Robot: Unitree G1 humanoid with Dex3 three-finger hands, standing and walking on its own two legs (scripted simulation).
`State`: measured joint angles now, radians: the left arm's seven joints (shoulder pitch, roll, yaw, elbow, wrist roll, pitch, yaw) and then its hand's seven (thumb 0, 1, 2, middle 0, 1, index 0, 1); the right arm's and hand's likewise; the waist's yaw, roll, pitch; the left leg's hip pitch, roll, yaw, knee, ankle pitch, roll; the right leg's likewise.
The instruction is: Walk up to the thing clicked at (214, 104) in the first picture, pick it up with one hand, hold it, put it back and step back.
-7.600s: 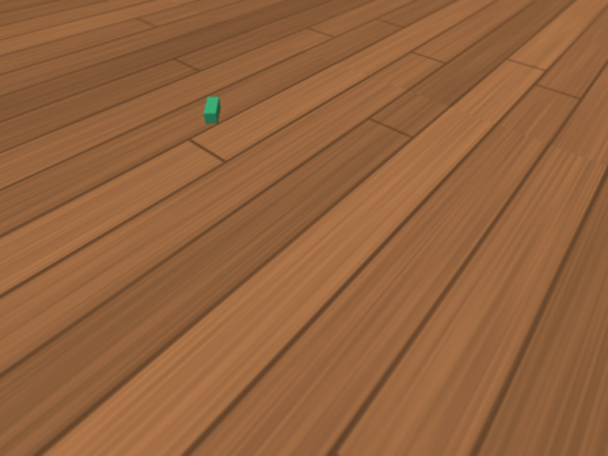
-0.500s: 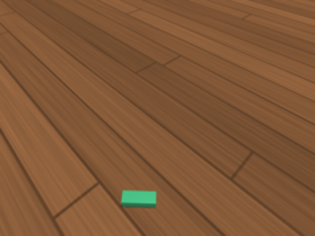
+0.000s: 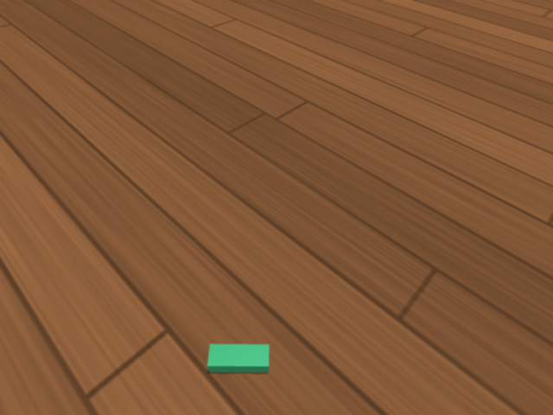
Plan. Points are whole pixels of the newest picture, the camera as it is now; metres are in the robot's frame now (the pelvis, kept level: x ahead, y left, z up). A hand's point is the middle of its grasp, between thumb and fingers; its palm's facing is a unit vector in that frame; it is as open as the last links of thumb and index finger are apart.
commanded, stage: walk up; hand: left
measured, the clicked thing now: (239, 358) +0.47 +0.10 -0.75
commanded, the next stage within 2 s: stand in 0.54 s
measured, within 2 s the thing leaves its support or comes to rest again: neither
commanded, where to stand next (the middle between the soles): +0.05 +0.00 m, yaw +0 degrees
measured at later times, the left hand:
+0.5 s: hand out of the picture +0.07 +0.25 -0.16, palm faces -0.01 -0.94 -0.33, open 7.4 cm
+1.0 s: hand out of the picture +0.12 +0.24 -0.16, palm faces -0.01 -0.94 -0.33, open 7.4 cm
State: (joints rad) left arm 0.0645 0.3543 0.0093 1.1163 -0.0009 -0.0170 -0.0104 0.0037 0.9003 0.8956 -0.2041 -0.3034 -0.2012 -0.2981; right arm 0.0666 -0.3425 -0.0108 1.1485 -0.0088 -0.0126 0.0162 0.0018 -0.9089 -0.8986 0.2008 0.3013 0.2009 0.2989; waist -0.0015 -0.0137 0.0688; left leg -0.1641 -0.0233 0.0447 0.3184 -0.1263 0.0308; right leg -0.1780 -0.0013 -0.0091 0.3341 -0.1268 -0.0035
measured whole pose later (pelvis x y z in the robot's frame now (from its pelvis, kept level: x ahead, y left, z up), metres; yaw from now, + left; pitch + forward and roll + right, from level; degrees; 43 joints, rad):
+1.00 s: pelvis +0.05 -0.01 +0.00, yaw +1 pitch +0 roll +0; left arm 0.11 0.34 0.00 1.14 0.01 -0.02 0.00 0.00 0.90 0.90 -0.20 -0.30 -0.20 -0.30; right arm 0.09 -0.34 0.00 1.16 -0.01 -0.02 0.01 0.00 -0.91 -0.90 0.20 0.30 0.20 0.30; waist 0.00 -0.01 0.03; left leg -0.10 -0.01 0.03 0.28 -0.18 0.01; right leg -0.11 0.01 -0.02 0.29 -0.18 -0.02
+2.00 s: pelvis +0.05 -0.02 +0.00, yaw +1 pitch -1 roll +0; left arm 0.11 0.35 0.00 1.14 0.01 -0.02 0.00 0.00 0.90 0.90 -0.20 -0.30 -0.20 -0.30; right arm 0.11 -0.34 0.00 1.14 -0.01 -0.01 0.00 0.00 -0.91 -0.90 0.20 0.30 0.20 0.30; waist 0.00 0.00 0.03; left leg -0.07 0.00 0.02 0.26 -0.17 0.00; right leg -0.07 0.03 -0.03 0.27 -0.17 -0.03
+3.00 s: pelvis +0.06 -0.02 +0.00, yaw +1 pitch -1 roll +0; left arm 0.11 0.35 0.00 1.13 0.01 -0.02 0.00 0.00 0.90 0.90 -0.20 -0.30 -0.20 -0.30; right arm 0.11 -0.35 0.01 1.13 -0.01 -0.02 0.00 0.00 -0.91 -0.90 0.20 0.30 0.20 0.30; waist 0.00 0.01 0.04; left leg -0.06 0.00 0.02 0.26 -0.18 0.00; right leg -0.07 0.02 -0.03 0.28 -0.19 -0.03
